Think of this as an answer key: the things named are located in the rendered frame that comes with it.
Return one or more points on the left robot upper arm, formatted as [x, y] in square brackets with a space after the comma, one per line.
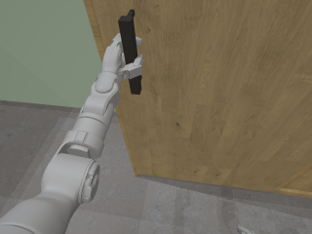
[69, 182]

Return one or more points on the wardrobe door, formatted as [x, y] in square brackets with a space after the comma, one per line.
[226, 89]
[301, 181]

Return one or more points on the robot left hand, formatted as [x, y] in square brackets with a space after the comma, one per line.
[114, 61]

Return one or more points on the robot left forearm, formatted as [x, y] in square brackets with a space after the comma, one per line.
[93, 121]

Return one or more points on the handle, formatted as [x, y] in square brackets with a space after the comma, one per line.
[129, 44]

